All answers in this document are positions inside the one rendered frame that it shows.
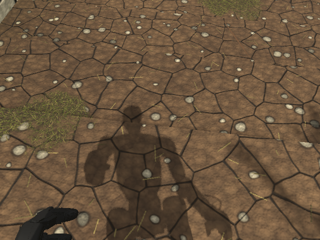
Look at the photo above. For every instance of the robot left hand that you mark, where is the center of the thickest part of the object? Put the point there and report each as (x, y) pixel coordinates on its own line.
(45, 219)

